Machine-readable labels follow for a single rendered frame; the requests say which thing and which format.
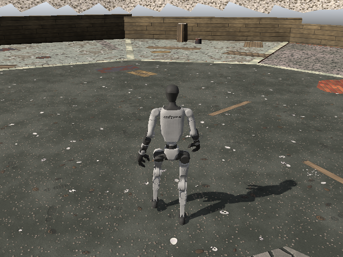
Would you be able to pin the robot torso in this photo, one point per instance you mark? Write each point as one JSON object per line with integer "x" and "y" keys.
{"x": 171, "y": 127}

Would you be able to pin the right robot hand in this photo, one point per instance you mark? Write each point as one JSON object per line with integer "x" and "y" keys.
{"x": 197, "y": 147}

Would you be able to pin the robot left forearm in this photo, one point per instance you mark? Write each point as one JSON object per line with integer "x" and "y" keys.
{"x": 145, "y": 144}

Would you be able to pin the robot left upper arm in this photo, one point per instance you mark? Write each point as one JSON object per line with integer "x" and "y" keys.
{"x": 152, "y": 122}

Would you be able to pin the robot right forearm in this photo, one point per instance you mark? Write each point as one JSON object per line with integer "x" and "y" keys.
{"x": 196, "y": 139}

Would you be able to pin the robot right upper arm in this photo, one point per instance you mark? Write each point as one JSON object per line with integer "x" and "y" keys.
{"x": 191, "y": 121}

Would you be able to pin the left robot hand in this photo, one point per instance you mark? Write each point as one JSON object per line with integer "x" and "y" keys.
{"x": 140, "y": 159}

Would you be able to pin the right robot foot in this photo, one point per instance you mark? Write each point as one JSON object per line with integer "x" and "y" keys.
{"x": 181, "y": 219}

